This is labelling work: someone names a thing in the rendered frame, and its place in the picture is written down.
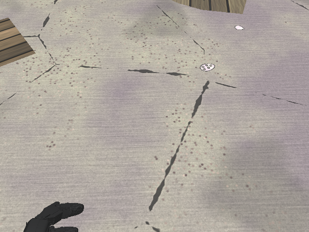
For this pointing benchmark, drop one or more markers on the left robot hand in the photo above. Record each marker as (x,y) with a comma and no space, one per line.
(51,214)

